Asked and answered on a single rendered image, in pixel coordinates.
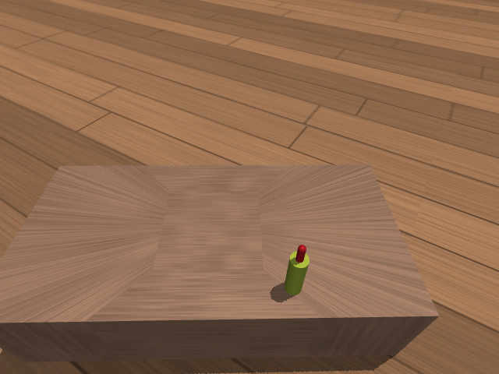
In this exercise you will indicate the bottle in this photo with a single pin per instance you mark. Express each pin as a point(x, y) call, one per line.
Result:
point(297, 268)

